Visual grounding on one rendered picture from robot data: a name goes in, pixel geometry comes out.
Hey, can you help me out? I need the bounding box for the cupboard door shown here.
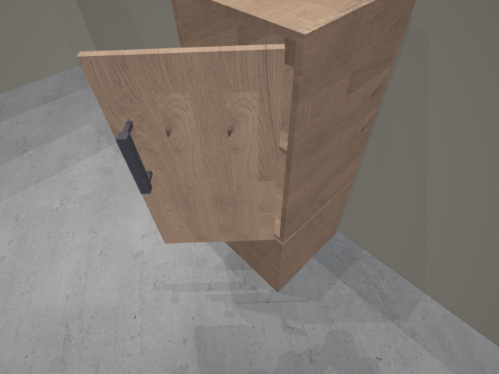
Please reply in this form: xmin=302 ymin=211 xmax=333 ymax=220
xmin=76 ymin=44 xmax=285 ymax=244

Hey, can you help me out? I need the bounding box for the handle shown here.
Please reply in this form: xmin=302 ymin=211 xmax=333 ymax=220
xmin=115 ymin=121 xmax=153 ymax=194

